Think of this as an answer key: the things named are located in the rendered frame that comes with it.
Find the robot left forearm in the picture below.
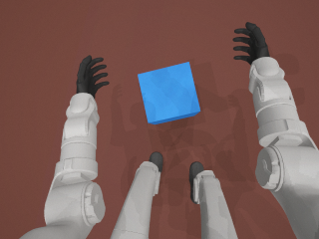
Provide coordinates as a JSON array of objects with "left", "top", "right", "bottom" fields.
[{"left": 44, "top": 93, "right": 100, "bottom": 224}]

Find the robot right upper arm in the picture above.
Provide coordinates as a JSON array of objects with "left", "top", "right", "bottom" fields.
[{"left": 255, "top": 145, "right": 319, "bottom": 239}]

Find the robot left hand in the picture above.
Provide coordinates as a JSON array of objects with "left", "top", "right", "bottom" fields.
[{"left": 76, "top": 55, "right": 110, "bottom": 98}]

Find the robot right forearm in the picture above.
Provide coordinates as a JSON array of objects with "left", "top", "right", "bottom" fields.
[{"left": 248, "top": 57, "right": 319, "bottom": 152}]

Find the robot left upper arm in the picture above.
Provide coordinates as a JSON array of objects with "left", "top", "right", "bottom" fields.
[{"left": 19, "top": 181, "right": 106, "bottom": 239}]

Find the left robot thigh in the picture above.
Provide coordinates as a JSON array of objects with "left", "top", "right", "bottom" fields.
[{"left": 110, "top": 166, "right": 160, "bottom": 239}]

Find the robot right hand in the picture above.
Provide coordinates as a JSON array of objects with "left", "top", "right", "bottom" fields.
[{"left": 232, "top": 22, "right": 270, "bottom": 66}]

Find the carton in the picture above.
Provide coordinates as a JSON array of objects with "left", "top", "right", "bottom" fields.
[{"left": 138, "top": 62, "right": 200, "bottom": 124}]

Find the robot right foot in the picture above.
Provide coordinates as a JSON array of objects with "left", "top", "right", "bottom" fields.
[{"left": 189, "top": 161, "right": 204, "bottom": 204}]

